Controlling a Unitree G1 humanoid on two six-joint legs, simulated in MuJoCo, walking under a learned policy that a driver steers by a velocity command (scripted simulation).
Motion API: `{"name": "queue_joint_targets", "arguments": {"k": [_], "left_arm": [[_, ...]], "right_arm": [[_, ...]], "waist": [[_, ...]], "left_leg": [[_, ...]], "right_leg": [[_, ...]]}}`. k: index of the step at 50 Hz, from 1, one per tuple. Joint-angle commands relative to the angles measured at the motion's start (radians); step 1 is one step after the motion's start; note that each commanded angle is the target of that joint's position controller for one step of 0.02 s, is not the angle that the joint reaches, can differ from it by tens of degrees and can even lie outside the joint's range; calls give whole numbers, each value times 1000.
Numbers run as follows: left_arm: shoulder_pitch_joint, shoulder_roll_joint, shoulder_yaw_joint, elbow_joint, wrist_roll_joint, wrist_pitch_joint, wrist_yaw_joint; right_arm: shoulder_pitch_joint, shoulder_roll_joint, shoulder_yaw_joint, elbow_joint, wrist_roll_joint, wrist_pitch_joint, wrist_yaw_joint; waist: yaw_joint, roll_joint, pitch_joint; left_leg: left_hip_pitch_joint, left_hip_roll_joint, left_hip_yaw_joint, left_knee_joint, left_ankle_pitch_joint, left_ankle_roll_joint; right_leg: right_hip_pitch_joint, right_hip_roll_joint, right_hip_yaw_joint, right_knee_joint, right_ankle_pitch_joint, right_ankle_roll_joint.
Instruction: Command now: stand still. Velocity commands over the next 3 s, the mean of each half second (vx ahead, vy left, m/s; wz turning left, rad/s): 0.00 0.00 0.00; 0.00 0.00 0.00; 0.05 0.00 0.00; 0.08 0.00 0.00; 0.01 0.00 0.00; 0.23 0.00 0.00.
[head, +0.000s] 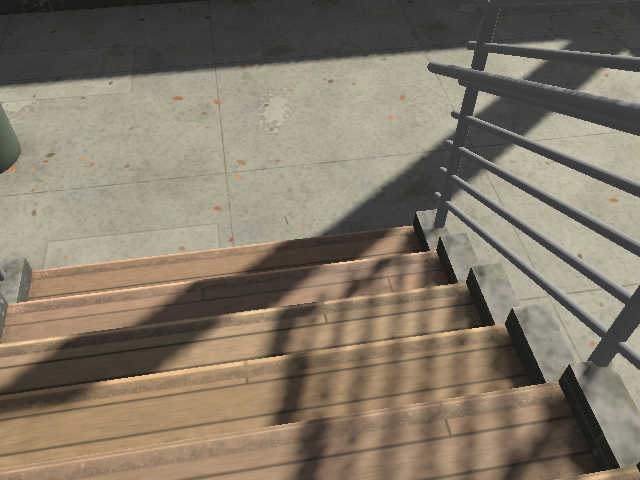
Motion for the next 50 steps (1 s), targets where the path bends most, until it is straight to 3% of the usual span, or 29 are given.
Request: {"name": "queue_joint_targets", "arguments": {"k": [1, 2, 3, 4, 7, 10, 13, 14, 15, 16, 17, 18, 19, 22, 50], "left_arm": [[51, 70, 10, -6, -2, -10, 2], [-16, 60, -12, -32, 25, 29, 63], [99, 47, -2, 10, -19, 2, 22], [86, 90, 7, 16, -17, -8, 6], [81, 75, 9, 12, 5, -10, -6], [74, 55, 5, 16, -2, -12, 1], [85, 51, 3, 23, -3, -14, -1], [11, 44, -17, -7, 27, 25, 65], [127, 36, -7, 36, -21, -2, 20], [116, 73, 2, 40, -18, -13, 3], [102, 62, 0, 31, -6, -15, -7], [109, 57, 2, 35, 0, -14, -10], [108, 57, 3, 32, 3, -14, -10], [98, 43, 0, 32, -3, -16, -3], [127, 38, -5, 41, -9, -23, -10]], "right_arm": [[94, -70, -12, 5, 1, -10, 1], [74, -123, -17, -24, -4, 51, -75], [101, -17, 4, 0, 14, 17, -30], [141, -46, -2, 18, 6, 6, -13], [133, -76, -9, 28, -7, -8, -1], [130, -43, -2, 34, -3, -11, -3], [143, -40, -2, 41, -2, -9, -5], [110, -107, -13, 7, -5, 51, -82], [142, 13, 14, 33, 11, 17, -36], [184, -13, 8, 51, 3, 7, -20], [166, -19, 9, 53, -3, 2, -11], [172, -34, 6, 56, -6, -3, -7], [172, -47, 1, 56, -9, -8, -8], [164, -21, 7, 56, -5, -11, -10], [207, -3, 18, 70, -2, -7, -23]], "waist": [[3, 22, 29], [-27, 69, -1], [15, -24, -22], [-3, 0, 40], [6, 26, 63], [5, 26, 40], [5, 27, 38], [-25, 83, 10], [17, -26, -9], [1, 0, 51], [8, 24, 74], [9, 26, 55], [9, 27, 69], [8, 27, 44], [10, 31, 47]], "left_leg": [[-47, 21, -41, -112, 202, 11], [17, 54, -91, -75, 385, 1], [-21, 29, -48, -85, 257, -1], [-46, 15, -37, -103, 180, -1], [-74, 14, -35, -113, 139, 10], [-63, 21, -39, -103, 184, 9], [-68, 19, -38, -94, 197, 6], [1, 54, -88, -70, 350, -6], [-46, 32, -50, -75, 233, -8], [-67, 16, -37, -90, 159, -7], [-95, 11, -37, -97, 143, -5], [-85, 14, -37, -103, 138, 1], [-93, 14, -33, -99, 123, 4], [-82, 20, -38, -90, 165, 3], [-111, 19, -40, -63, 149, -8]], "right_leg": [[5, -6, 14, -86, 182, -66], [14, -96, 70, -20, 487, -55], [34, -26, 23, -82, 295, -62], [8, -13, 16, -87, 199, -63], [-7, 0, 6, -87, 145, -69], [-1, -4, 10, -83, 183, -70], [1, -4, 10, -77, 210, -72], [2, -98, 68, -12, 481, -56], [29, -24, 18, -76, 297, -66], [0, -12, 13, -81, 205, -68], [-12, -11, 14, -86, 187, -68], [-3, -7, 10, -83, 178, -72], [-12, -1, 6, -81, 157, -74], [-6, -5, 9, -76, 190, -77], [-8, -9, 13, -63, 221, -91]]}}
